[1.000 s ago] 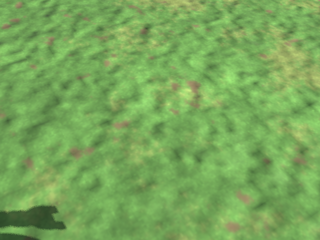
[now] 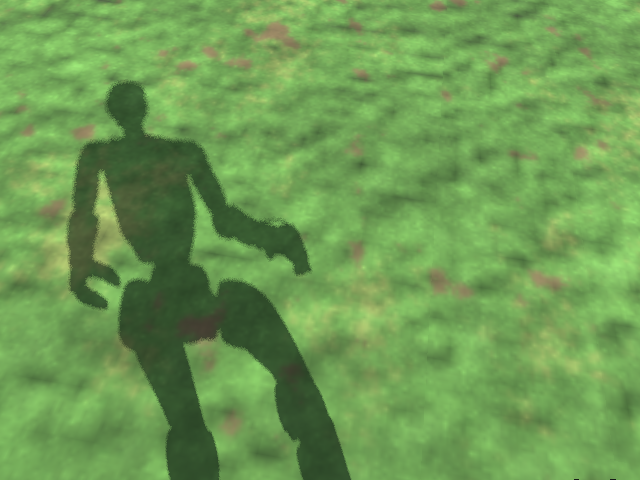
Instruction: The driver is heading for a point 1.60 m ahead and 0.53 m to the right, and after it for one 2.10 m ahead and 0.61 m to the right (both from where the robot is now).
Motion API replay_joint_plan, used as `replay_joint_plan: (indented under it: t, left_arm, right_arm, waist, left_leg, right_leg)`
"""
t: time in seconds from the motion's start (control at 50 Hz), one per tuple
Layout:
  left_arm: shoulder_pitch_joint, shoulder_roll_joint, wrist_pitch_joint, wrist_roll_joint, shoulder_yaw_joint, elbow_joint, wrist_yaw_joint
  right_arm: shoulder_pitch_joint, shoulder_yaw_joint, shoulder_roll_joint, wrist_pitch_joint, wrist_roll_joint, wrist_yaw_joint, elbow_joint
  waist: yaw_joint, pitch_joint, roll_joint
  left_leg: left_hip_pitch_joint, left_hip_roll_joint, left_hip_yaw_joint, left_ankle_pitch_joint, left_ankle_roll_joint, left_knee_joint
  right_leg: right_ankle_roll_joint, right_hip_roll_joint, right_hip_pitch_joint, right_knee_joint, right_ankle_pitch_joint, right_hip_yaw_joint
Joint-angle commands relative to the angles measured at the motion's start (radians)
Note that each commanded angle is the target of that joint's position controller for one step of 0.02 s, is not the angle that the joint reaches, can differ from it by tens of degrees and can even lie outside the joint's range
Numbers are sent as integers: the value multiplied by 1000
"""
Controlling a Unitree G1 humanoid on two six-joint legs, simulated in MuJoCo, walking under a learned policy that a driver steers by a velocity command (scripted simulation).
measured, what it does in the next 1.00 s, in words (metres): walks ahead, turning right: right foot, then left foot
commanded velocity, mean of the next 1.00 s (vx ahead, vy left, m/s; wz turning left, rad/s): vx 0.71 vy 0.00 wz -0.45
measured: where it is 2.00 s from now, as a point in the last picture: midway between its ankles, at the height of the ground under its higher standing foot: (501, 167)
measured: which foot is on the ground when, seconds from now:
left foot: down 0.00-0.36, up 0.38-0.74, down 0.76-1.00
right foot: up 0.00-0.34, down 0.36-0.78, up 0.80-1.00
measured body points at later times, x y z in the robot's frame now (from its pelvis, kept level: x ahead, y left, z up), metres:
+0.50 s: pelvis +0.15 -0.13 -0.01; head +0.16 -0.17 +0.44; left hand +0.30 +0.11 -0.10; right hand +0.20 -0.45 -0.10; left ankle +0.16 +0.03 -0.65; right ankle +0.05 -0.19 -0.74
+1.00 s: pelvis +0.52 -0.32 +0.00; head +0.53 -0.34 +0.45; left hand +0.85 -0.27 -0.04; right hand +0.33 -0.53 -0.13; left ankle +0.55 -0.21 -0.74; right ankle +0.53 -0.50 -0.68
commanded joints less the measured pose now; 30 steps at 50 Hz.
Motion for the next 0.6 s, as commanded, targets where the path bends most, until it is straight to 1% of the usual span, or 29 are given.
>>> replay_joint_plan:
  t: [0.02, 0.04, 0.06, 0.08, 0.1, 0.12, 0.14, 0.16, 0.22, 0.28, 0.3, 0.32, 0.34, 0.36, 0.38, 0.4, 0.42, 0.44, 0.46, 0.48, 0.5, 0.52, 0.54, 0.56, 0.58, 0.6]
  left_arm:
    - [-70, 129, -4, -17, 23, -102, -4]
    - [-70, 134, -3, -19, 25, -111, -5]
    - [-65, 127, -2, -19, 23, -116, -6]
    - [-54, 111, -1, -23, 18, -117, -10]
    - [-61, 101, -4, -28, 14, -125, -17]
    - [-77, 96, -8, -31, 12, -135, -23]
    - [-91, 91, -14, -33, 10, -144, -30]
    - [-95, 82, -22, -35, 8, -148, -36]
    - [-79, 59, -39, -43, 0, -144, -48]
    - [-45, 58, -41, -46, -3, -139, -55]
    - [-16, 58, -40, -44, -3, -131, -56]
    - [52, 62, -39, -40, 1, -105, -55]
    - [169, 91, -36, -36, 18, -61, -48]
    - [383, 181, -35, -38, 61, 2, -37]
    - [504, 356, -50, -40, 104, 10, -34]
    - [440, 285, -86, -30, 71, -52, -47]
    - [383, 222, -103, -20, 52, -74, -49]
    - [363, 191, -106, -18, 41, -86, -48]
    - [319, 170, -102, -20, 31, -95, -45]
    - [270, 147, -100, -12, 18, -110, -37]
    - [242, 136, -99, -12, 11, -120, -26]
    - [226, 141, -98, -17, 10, -122, -14]
    - [210, 148, -95, -21, 11, -122, -1]
    - [197, 156, -92, -21, 14, -120, 11]
    - [203, 173, -89, -22, 21, -113, 21]
    - [224, 190, -89, -29, 29, -100, 28]
  right_arm:
    - [8, -60, -216, -7, -4, -2, -31]
    - [14, -63, -223, -1, 2, -4, -26]
    - [16, -63, -217, 3, 7, -6, -22]
    - [54, -69, -223, 5, 16, -8, -16]
    - [87, -75, -234, -1, 27, -7, -7]
    - [101, -77, -238, -12, 35, -7, -2]
    - [107, -78, -236, -24, 40, -7, 2]
    - [109, -80, -231, -36, 41, -5, 5]
    - [96, -88, -228, -63, 39, 11, 7]
    - [77, -96, -242, -73, 47, 35, 10]
    - [61, -97, -246, -72, 53, 41, 13]
    - [29, -96, -245, -71, 58, 45, 12]
    - [-5, -91, -233, -74, 56, 45, 9]
    - [-38, -73, -182, -84, 46, 43, -10]
    - [-117, -43, -90, -107, 29, 37, -104]
    - [-171, -34, -115, -148, 43, 41, -139]
    - [-172, -39, -167, -176, 76, 57, -145]
    - [-130, -36, -180, -188, 69, 63, -124]
    - [-106, -38, -186, -193, 42, 64, -106]
    - [-91, -44, -195, -190, 23, 66, -95]
    - [-90, -48, -203, -182, 19, 69, -90]
    - [-106, -44, -195, -175, 17, 72, -95]
    - [-141, -36, -178, -170, 17, 73, -107]
    - [-181, -23, -147, -167, 20, 75, -118]
    - [-225, -11, -119, -167, 23, 80, -131]
    - [-258, -6, -105, -169, 27, 84, -147]
  waist:
    - [-63, -52, 194]
    - [-67, -31, 182]
    - [-67, -23, 169]
    - [-85, -49, 157]
    - [-100, -47, 161]
    - [-105, -29, 166]
    - [-104, -13, 157]
    - [-100, -4, 141]
    - [-79, -17, 113]
    - [-55, -26, 105]
    - [-34, -28, 99]
    - [8, -41, 84]
    - [73, -75, 67]
    - [170, -137, -24]
    - [193, -103, -332]
    - [178, -129, -231]
    - [151, -88, -148]
    - [114, -71, -60]
    - [75, -24, 11]
    - [38, 7, -2]
    - [20, 29, -6]
    - [9, 52, 4]
    - [6, 79, 11]
    - [11, 100, 0]
    - [26, 108, -21]
    - [39, 106, -39]
  left_leg:
    - [33, 305, -150, 192, 183, -145]
    - [55, 330, -171, 190, 192, -142]
    - [83, 352, -184, 223, 198, -133]
    - [132, 376, -209, 44, 202, -169]
    - [173, 405, -261, -182, 201, -213]
    - [203, 426, -305, -333, 192, -251]
    - [237, 438, -324, -402, 180, -276]
    - [269, 441, -313, -403, 165, -288]
    - [293, 415, -192, -305, 127, -300]
    - [250, 385, -65, -260, 103, -284]
    - [216, 368, -11, -249, 88, -253]
    - [144, 334, 69, -211, 64, -180]
    - [40, 286, 155, -58, 33, -31]
    - [-144, 209, 245, 158, -17, 326]
    - [-605, 36, 206, -241, -107, 783]
    - [-851, -1, -53, -319, -92, 930]
    - [-912, 61, -93, -262, -61, 935]
    - [-868, 93, -95, -199, -45, 866]
    - [-808, 114, -95, -130, -49, 766]
    - [-723, 124, -99, -69, -59, 681]
    - [-664, 116, -92, -26, -77, 612]
    - [-622, 101, -70, 14, -99, 537]
    - [-569, 77, -42, 69, -121, 444]
    - [-486, 49, -18, 142, -135, 334]
    - [-396, 22, 11, 206, -141, 241]
    - [-302, 8, 16, 261, -137, 176]
  right_leg:
    - [-11, 0, 39, -24, -65, -15]
    - [-15, -6, 0, -14, -102, -11]
    - [-18, -12, -28, -6, -129, -9]
    - [-28, -18, -64, 9, -137, -20]
    - [-43, -30, -113, 26, -153, -20]
    - [-62, -40, -165, 32, -168, -14]
    - [-82, -49, -207, 27, -178, -7]
    - [-101, -58, -229, 8, -180, -2]
    - [-140, -69, -181, -59, -164, -24]
    - [-156, -47, -65, -137, -126, -83]
    - [-164, -31, 2, -178, -93, -112]
    - [-175, 6, 130, -234, -42, -161]
    - [-192, 71, 318, -264, -13, -219]
    - [-251, 85, 593, -265, -59, -134]
    - [-433, -147, 791, -488, -272, 485]
    - [-510, -243, 872, -646, -384, 802]
    - [-490, -270, 871, -648, -331, 750]
    - [-465, -240, 810, -629, -295, 660]
    - [-440, -205, 718, -625, -218, 573]
    - [-423, -167, 622, -638, -138, 505]
    - [-411, -137, 557, -657, -82, 460]
    - [-402, -116, 487, -672, -18, 417]
    - [-389, -84, 402, -686, 28, 366]
    - [-368, -44, 309, -690, 57, 310]
    - [-348, -19, 230, -702, 71, 275]
    - [-330, -22, 171, -723, 74, 276]
Keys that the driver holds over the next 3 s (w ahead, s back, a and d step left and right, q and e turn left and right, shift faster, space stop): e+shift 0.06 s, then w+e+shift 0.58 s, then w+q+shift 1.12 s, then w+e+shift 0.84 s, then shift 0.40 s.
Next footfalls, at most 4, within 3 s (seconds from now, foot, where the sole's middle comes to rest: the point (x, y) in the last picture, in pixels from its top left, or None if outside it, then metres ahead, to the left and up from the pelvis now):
0.36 right None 0.08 -0.20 -0.78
0.76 left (433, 425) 0.59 -0.24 -0.78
1.16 right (602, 368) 0.74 -0.65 -0.78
1.60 left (492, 216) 1.19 -0.46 -0.78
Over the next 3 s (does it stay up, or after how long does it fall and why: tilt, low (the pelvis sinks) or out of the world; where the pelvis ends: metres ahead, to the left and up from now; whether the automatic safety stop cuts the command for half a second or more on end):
stays up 2.16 -0.53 -0.02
